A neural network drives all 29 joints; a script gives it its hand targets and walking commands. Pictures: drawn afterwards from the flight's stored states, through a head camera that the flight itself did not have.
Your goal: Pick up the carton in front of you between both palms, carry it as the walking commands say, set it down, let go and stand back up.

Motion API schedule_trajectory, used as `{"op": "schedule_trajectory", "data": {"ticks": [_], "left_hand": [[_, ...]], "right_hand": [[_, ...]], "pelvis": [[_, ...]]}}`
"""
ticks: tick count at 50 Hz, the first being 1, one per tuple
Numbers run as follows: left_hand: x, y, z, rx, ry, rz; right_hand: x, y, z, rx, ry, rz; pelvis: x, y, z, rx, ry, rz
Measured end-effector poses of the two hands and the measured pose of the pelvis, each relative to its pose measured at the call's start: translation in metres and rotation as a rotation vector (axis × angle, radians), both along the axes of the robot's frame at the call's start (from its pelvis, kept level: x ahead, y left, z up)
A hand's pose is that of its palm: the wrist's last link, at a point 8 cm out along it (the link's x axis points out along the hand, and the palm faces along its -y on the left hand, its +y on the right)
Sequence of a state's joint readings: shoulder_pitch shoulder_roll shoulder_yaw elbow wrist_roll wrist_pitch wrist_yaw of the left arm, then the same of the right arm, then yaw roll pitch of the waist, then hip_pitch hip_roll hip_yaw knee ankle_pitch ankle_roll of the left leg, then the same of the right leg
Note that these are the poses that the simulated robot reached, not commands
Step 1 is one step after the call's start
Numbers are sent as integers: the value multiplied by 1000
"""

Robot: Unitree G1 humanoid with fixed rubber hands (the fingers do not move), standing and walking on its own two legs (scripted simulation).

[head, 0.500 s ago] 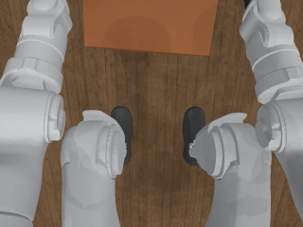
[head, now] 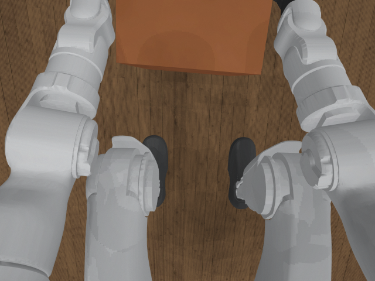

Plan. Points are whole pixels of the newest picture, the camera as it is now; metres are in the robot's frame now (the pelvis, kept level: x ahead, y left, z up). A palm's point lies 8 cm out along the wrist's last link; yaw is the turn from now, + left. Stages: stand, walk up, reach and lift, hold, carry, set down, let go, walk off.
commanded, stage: reach and lift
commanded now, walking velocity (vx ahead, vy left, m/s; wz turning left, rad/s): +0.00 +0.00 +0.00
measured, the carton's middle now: (192, 15) +0.53 +0.03 -0.25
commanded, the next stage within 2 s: none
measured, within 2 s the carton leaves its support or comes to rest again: leaves its support in 0.28 s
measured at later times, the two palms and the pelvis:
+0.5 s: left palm out of the picture +0.51 +0.18 -0.09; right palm out of the picture +0.52 -0.12 -0.08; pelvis +0.00 +0.00 +0.01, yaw +2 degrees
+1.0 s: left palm out of the picture +0.47 +0.18 +0.08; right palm out of the picture +0.49 -0.12 +0.09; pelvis +0.01 -0.01 +0.14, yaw +3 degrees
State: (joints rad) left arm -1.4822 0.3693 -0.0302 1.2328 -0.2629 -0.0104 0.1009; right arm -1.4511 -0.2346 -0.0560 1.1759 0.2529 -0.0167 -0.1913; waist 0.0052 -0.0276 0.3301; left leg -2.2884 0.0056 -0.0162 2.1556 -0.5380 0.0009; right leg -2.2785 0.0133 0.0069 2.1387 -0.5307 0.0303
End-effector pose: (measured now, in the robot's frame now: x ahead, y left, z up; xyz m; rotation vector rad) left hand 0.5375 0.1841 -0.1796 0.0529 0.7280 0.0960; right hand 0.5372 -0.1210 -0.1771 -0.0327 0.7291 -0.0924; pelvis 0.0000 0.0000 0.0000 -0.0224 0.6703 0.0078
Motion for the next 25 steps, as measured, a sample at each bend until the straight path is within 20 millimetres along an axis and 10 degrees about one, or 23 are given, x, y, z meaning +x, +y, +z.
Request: {"op": "schedule_trajectory", "data": {"ticks": [16,25], "left_hand": [[1,-6,9,-6,12,6],[-23,0,92,-36,-49,66]], "right_hand": [[7,-2,15,-16,9,-41],[-13,5,95,29,-53,-53]], "pelvis": [[-2,4,-15,-10,-34,8],[5,-3,10,-3,1,37]]}}
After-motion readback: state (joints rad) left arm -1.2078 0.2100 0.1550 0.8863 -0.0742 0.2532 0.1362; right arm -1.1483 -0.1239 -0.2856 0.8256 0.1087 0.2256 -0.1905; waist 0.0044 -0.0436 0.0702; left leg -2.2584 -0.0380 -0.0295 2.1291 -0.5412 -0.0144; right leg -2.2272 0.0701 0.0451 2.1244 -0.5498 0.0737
